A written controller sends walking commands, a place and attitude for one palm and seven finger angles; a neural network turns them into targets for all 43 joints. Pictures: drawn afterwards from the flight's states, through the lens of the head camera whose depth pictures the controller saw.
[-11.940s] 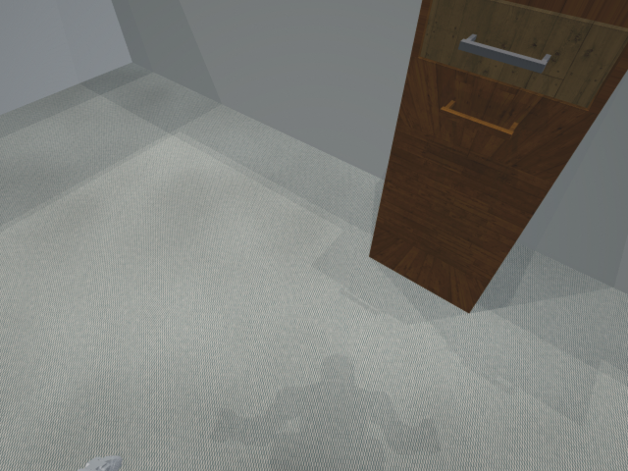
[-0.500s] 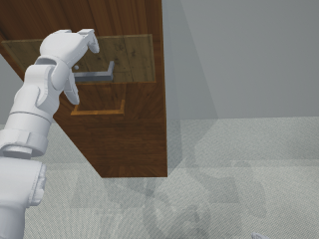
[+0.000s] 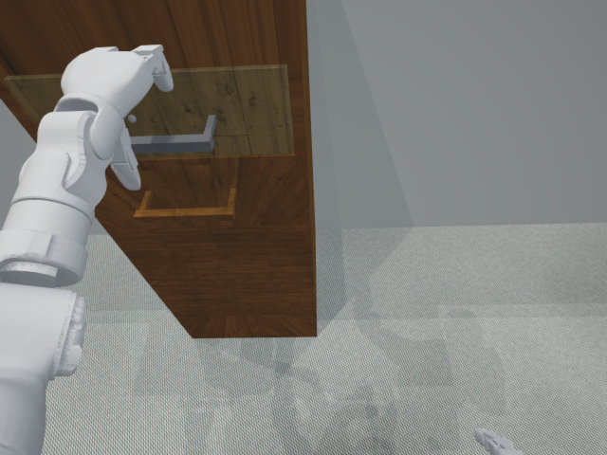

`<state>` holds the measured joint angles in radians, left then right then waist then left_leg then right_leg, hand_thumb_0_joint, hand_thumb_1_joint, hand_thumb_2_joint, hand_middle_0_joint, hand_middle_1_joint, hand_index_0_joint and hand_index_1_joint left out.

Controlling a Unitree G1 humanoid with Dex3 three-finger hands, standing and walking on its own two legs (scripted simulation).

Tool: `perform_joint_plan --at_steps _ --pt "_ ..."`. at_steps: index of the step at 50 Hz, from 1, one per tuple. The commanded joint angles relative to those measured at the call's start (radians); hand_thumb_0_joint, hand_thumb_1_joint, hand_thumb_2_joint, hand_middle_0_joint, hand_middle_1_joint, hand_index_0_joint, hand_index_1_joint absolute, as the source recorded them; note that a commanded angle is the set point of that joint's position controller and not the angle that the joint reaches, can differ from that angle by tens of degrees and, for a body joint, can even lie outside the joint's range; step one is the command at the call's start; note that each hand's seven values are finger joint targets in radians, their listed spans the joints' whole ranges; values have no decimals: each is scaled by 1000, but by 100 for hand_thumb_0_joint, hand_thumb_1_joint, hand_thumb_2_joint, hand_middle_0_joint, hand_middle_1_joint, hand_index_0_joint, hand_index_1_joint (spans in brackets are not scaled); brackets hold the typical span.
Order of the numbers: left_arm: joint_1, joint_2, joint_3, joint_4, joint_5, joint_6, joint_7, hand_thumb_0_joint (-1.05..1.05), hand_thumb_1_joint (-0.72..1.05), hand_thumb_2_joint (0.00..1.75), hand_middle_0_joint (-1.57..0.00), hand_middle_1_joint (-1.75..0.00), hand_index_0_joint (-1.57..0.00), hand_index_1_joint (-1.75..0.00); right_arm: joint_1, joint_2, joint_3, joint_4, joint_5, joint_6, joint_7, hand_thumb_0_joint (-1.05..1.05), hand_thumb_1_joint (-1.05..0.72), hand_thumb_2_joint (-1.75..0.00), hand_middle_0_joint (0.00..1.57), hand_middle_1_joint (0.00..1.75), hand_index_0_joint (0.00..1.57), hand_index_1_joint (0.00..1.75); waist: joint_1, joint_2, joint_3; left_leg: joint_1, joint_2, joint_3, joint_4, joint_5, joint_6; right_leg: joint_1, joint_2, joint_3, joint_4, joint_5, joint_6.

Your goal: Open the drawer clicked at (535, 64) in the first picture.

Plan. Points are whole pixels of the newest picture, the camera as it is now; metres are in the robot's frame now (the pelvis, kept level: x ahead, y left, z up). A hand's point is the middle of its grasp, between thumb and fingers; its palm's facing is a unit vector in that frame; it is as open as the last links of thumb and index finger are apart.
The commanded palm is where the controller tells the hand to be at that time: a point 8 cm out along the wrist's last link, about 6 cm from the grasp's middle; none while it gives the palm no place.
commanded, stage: move the hooked fingers above the handle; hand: left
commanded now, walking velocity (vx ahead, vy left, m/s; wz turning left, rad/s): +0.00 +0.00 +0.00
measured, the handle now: (155, 134) +0.52 +0.24 +0.14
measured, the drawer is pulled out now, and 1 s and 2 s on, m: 0.00 0.00 0.00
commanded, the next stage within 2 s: lower the fingers behind the handle in 1.14 s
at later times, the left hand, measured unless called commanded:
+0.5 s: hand (125, 114) +0.48 +0.24 +0.20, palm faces +0.05 +0.01 -1.00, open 13.8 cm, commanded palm +0.44 +0.24 +0.25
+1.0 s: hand (125, 122) +0.47 +0.24 +0.20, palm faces +0.00 +0.02 -1.00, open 13.9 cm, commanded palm +0.44 +0.23 +0.25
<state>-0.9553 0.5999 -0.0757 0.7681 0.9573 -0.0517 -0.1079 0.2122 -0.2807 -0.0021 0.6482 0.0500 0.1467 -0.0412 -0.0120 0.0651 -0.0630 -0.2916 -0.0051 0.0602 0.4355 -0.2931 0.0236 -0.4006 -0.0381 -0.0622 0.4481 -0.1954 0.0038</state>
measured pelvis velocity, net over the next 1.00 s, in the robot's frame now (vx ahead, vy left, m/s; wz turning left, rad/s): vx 0.00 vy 0.00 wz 0.01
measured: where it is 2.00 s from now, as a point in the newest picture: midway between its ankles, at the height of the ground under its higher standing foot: outside the picture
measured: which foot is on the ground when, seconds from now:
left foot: down 0.00-1.00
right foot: down 0.00-1.00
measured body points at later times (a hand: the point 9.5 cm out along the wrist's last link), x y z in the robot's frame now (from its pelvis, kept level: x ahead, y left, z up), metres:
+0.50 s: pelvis +0.00 +0.00 +0.00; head +0.05 -0.03 +0.45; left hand +0.47 +0.23 +0.26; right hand +0.11 -0.26 -0.14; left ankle -0.05 +0.10 -0.74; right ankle +0.01 -0.12 -0.74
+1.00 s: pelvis +0.00 +0.00 +0.00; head +0.04 -0.03 +0.45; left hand +0.46 +0.23 +0.25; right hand +0.12 -0.26 -0.13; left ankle -0.05 +0.10 -0.74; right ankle +0.01 -0.12 -0.74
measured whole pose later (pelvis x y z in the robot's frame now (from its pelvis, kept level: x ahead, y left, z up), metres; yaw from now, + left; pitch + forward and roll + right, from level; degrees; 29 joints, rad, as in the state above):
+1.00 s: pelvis +0.00 +0.00 +0.00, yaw +1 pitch +8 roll +0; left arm -0.96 0.60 -0.13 0.75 0.94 0.01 -0.17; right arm 0.23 -0.29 0.00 0.65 0.06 0.16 -0.04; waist 0.00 0.07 -0.07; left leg -0.29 -0.01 0.05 0.44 -0.30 0.03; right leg -0.39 -0.04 -0.07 0.45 -0.20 0.01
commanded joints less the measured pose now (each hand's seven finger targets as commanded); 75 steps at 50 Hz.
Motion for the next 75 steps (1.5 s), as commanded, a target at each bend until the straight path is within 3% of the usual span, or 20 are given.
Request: perform_joint_plan --at_steps 1,3,8,11,14,18,23,25,28,31,34,38,47,51,54,59,65,68,72,75 --pt "-418 262 78 -140 -2 50 9 0 -50 30 -30 -120 -30 -120 7 -138 -43 -105 4 -12 -1 0 -90 -90 20 30 20 30 2 -84 -364 48 0 -33 -16 451 11 294 26 40 9 316 -37" --pt "-398 207 29 -166 -16 42 -25 0 -50 30 -30 -120 -30 -120 2 -139 -46 -119 9 -9 -7 0 -90 -90 20 30 20 30 -14 -106 -358 58 -4 -33 -13 429 19 289 26 44 -1 308 -36" --pt "-468 203 29 -334 -52 -24 -43 0 -50 30 -30 -120 -30 -120 13 -133 -56 -121 8 -18 -13 0 -90 -90 20 30 20 30 -27 -52 -387 128 -7 -50 5 460 19 244 34 42 -3 292 -39" --pt "-525 252 76 -304 -52 -41 -1 0 -50 30 -30 -120 -30 -120 37 -129 -54 -94 3 -25 -13 0 -90 -90 20 30 20 30 -17 -10 -375 116 -11 -58 2 466 8 222 39 34 2 274 -43" --pt "-579 371 174 -303 -29 -48 57 0 -50 30 -30 -120 -30 -120 43 -127 -54 -80 -9 -34 -9 0 -90 -90 20 30 20 30 10 24 -464 111 -12 -57 8 532 -3 284 38 39 19 321 -47" --pt "-509 369 182 -166 -6 13 80 0 -50 30 -30 -120 -30 -120 32 -134 -48 -70 -11 -27 4 0 -90 -90 20 30 20 30 22 -32 -460 62 -4 -41 3 582 -8 340 33 38 28 380 -45" --pt "-354 225 62 -196 -10 76 -2 0 -50 30 -30 -120 -30 -120 -1 -143 -49 -110 7 -3 14 0 -90 -90 20 30 20 30 8 -88 -389 77 11 -37 -3 587 9 306 28 39 14 382 -37" --pt "-300 259 89 -255 -23 76 -26 0 -50 30 -30 -120 -30 -120 -19 -143 -46 -132 8 5 13 0 -90 -90 20 30 20 30 22 -98 -388 79 6 -36 -8 544 17 318 28 44 13 369 -34" --pt "-356 230 57 -289 -38 51 -51 0 -50 30 -30 -120 -30 -120 -24 -143 -44 -133 16 3 -1 0 -90 -90 20 30 20 30 -10 -117 -320 78 2 -40 -18 440 20 265 30 36 -9 293 -36" --pt "-446 244 65 -382 -40 7 -27 0 -50 30 -30 -120 -30 -120 -11 -129 -47 -129 9 -14 -6 0 -90 -90 20 30 20 30 -5 -22 -378 129 -6 -54 -4 476 13 243 33 38 2 280 -40" --pt "-535 315 125 -370 -45 -18 16 0 -50 30 -30 -120 -30 -120 10 -128 -51 -106 0 -30 -9 0 -90 -90 20 30 20 30 -5 0 -405 134 -10 -58 6 485 5 245 37 38 4 283 -42" --pt "-540 318 132 -266 -28 1 56 0 -50 30 -30 -120 -30 -120 13 -127 -47 -82 -6 -38 -4 0 -90 -90 20 30 20 30 2 -15 -432 112 -11 -50 8 513 -4 276 35 36 13 307 -43" --pt "-431 155 -14 -196 -22 61 -39 0 -50 30 -30 -120 -30 -120 -5 -135 -43 -110 12 -12 1 0 -90 -90 20 30 20 30 -21 -88 -331 78 -5 -48 -10 422 12 242 29 35 -2 279 -38" --pt "-447 217 42 -284 -36 4 -49 0 -50 30 -30 -120 -30 -120 2 -133 -44 -121 8 -15 -8 0 -90 -90 20 30 20 30 -7 -62 -369 91 -9 -53 -6 440 15 257 30 40 5 287 -41" --pt "-460 332 152 -336 -41 -31 -7 0 -50 30 -30 -120 -30 -120 7 -128 -49 -121 -3 -21 -5 0 -90 -90 20 30 20 30 24 -32 -431 93 -10 -51 5 511 9 304 32 46 19 331 -42" --pt "-478 377 204 -310 -21 -7 73 0 -50 30 -30 -120 -30 -120 7 -125 -51 -100 -10 -29 11 0 -90 -90 20 30 20 30 40 4 -463 92 -1 -45 6 584 -5 324 33 44 28 355 -43" --pt "-399 198 26 -163 -12 78 18 0 -50 30 -30 -120 -30 -120 5 -141 -48 -88 11 -17 6 0 -90 -90 20 30 20 30 -15 -88 -335 60 1 -37 -18 424 9 252 31 36 -2 284 -35" --pt "-395 201 18 -246 -17 47 -30 0 -50 30 -30 -120 -30 -120 -1 -144 -52 -113 12 -17 -6 0 -90 -90 20 30 20 30 -20 -83 -378 93 -8 -41 -7 414 19 264 32 45 -4 281 -38" --pt "-430 201 27 -233 -34 -14 -41 0 -50 30 -30 -120 -30 -120 19 -134 -48 -101 11 -18 -20 0 -90 -90 20 30 20 30 -28 -70 -311 84 -12 -50 -3 378 16 200 36 35 -6 241 -38" --pt "-466 263 95 -285 -33 -66 6 0 -50 30 -30 -120 -30 -120 34 -124 -54 -101 -1 -29 -19 0 -90 -90 20 30 20 30 -1 -21 -394 103 -14 -52 13 446 10 228 38 39 18 270 -43"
